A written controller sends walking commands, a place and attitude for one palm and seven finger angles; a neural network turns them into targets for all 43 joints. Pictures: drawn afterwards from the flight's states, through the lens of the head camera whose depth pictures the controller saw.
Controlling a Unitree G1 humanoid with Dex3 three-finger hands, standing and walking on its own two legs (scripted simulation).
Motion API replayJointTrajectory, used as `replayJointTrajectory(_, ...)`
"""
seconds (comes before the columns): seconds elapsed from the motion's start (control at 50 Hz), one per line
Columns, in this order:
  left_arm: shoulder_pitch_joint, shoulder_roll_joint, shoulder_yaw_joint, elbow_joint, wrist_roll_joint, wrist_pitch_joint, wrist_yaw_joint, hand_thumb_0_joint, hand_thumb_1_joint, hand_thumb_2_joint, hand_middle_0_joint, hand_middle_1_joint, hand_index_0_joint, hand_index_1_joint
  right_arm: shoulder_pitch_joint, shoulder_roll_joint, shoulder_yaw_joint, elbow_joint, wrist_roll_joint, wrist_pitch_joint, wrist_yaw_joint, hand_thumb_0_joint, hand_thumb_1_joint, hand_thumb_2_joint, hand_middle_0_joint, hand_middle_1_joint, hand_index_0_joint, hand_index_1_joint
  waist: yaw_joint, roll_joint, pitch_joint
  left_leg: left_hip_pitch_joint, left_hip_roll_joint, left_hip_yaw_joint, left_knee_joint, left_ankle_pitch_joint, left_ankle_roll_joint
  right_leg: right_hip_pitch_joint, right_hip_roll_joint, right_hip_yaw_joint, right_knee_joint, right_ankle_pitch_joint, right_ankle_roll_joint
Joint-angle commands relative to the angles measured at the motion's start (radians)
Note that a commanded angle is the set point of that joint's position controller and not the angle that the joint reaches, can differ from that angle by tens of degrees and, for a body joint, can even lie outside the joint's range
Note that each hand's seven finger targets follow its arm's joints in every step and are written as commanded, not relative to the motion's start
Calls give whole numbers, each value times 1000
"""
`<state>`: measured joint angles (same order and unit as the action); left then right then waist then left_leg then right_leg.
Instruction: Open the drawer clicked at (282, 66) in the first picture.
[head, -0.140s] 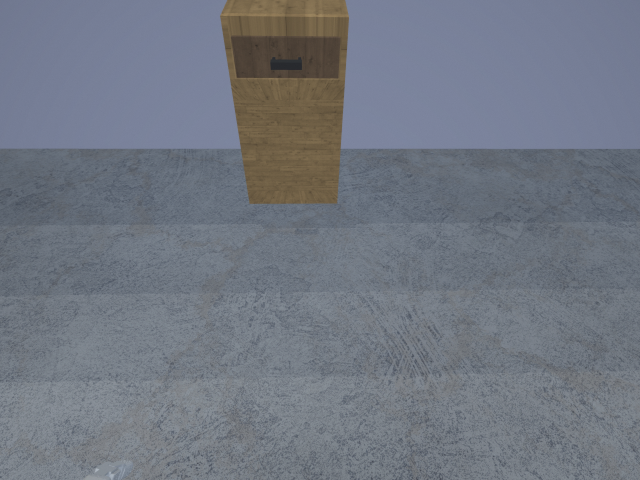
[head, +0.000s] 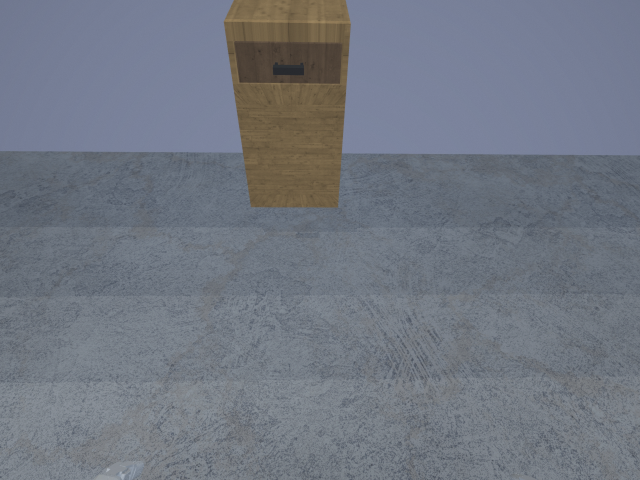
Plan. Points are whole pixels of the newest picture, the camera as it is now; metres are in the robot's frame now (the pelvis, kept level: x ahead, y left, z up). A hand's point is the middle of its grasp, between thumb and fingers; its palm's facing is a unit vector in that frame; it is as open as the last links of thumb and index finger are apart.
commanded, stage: stand and wait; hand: left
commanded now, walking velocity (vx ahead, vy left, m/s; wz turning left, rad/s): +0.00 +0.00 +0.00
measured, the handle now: (288, 67) +1.41 +0.19 -0.09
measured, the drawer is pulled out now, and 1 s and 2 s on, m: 0.00 0.00 0.00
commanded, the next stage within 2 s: look at it before walking up in 0.68 s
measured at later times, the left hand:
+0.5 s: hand out of the picture +0.06 +0.25 -0.15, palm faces -0.03 -0.95 -0.33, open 7.4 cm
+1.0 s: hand out of the picture +0.06 +0.25 -0.15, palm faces -0.04 -0.94 -0.33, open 7.4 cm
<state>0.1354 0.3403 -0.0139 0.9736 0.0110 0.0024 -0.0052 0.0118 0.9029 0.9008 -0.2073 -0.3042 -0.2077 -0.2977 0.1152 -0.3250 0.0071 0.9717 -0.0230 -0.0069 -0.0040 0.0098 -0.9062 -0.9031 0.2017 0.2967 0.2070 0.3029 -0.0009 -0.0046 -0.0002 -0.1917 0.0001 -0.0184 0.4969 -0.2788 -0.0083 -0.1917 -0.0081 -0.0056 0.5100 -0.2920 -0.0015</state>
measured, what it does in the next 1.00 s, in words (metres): stands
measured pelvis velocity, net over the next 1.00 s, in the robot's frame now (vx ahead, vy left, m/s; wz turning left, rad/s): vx -0.01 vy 0.00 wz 0.00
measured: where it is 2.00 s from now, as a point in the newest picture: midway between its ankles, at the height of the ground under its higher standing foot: outside the picture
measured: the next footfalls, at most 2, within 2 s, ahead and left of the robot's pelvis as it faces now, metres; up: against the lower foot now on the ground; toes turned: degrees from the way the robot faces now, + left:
none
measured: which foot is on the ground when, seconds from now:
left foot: down 0.00-1.00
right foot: down 0.00-1.00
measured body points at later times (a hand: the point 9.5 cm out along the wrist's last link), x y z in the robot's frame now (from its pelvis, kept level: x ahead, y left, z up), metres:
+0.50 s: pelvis -0.01 +0.00 +0.01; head -0.01 +0.00 +0.46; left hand +0.06 +0.30 -0.13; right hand +0.06 -0.30 -0.12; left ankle -0.01 +0.13 -0.74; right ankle -0.01 -0.12 -0.74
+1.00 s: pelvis -0.01 +0.00 +0.01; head -0.01 +0.00 +0.46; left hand +0.06 +0.30 -0.13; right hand +0.07 -0.29 -0.12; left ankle -0.01 +0.13 -0.74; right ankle -0.01 -0.12 -0.74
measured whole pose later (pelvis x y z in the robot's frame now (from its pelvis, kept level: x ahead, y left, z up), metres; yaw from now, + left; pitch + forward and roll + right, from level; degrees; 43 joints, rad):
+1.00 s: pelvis -0.01 +0.00 +0.01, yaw +0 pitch -2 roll +0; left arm 0.15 0.35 -0.01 1.08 0.01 -0.01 -0.01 0.01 0.90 0.90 -0.21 -0.30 -0.21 -0.30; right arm 0.12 -0.33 0.00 1.10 -0.01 -0.01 0.00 0.01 -0.91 -0.90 0.20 0.30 0.21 0.30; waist 0.00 -0.01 0.03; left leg -0.15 0.01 -0.02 0.39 -0.20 -0.01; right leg -0.15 0.00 0.00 0.40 -0.21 0.00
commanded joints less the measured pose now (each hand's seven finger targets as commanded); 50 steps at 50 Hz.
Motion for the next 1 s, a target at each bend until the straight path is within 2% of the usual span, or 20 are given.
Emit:
replayJointTrajectory(0.0, -51, 205, 52, -57, 0, -23, 17, 0, 900, 900, -200, -300, -200, -300, -49, -206, -53, -53, 5, -27, -12, 0, -900, -900, 200, 300, 200, 300, 0, 0, -47, 12, 98, -74, -90, 222, 48, 11, -105, 99, -104, 200, -39)
replayJointTrajectory(0.08, -49, 204, 52, -41, 0, -25, 17, 0, 900, 900, -200, -300, -200, -300, -55, -203, -53, -37, 6, -26, -11, 0, -900, -900, 200, 300, 200, 300, 0, -12, -46, 22, 98, -73, -96, 211, 45, 9, -109, 106, -122, 193, -39)
replayJointTrajectory(0.2, -43, 203, 51, -18, -2, -26, 16, 0, 900, 900, -200, -300, -200, -300, -54, -203, -50, -9, 8, -26, -10, 0, -900, -900, 200, 300, 200, 300, 2, 17, -43, 21, 101, -78, -113, 203, 42, 24, -111, 109, -141, 184, -38)
replayJointTrajectory(0.26, -39, 204, 52, -5, -2, -27, 16, 0, 900, 900, -200, -300, -200, -300, -50, -203, -49, 4, 10, -26, -10, 0, -900, -900, 200, 300, 200, 300, 1, 4, -49, 27, 104, -80, -117, 206, 41, 31, -112, 109, -146, 189, -38)
replayJointTrajectory(0.4, -36, 203, 48, 24, -3, -24, 15, 0, 900, 900, -200, -300, -200, -300, -43, -214, -46, 36, 12, -25, -10, 0, -900, -900, 200, 300, 200, 300, 3, 17, -18, 18, 108, -90, -146, 168, 40, 22, -110, 111, -170, 132, -36)
replayJointTrajectory(0.58, -32, 204, 47, 42, -1, -23, 14, 0, 900, 900, -200, -300, -200, -300, -34, -217, -43, 58, 13, -27, -9, 0, -900, -900, 200, 300, 200, 300, 6, 10, -14, 15, 111, -100, -167, 152, 42, 27, -108, 109, -179, 111, -31)
replayJointTrajectory(0.98, -33, 206, 45, 46, 1, -27, 16, 0, 900, 900, -200, -300, -200, -300, -40, -215, -44, 70, 15, -26, -7, 0, -900, -900, 200, 300, 200, 300, 2, 4, -22, 46, 113, -94, -173, 192, 37, 33, -114, 112, -194, 163, -30)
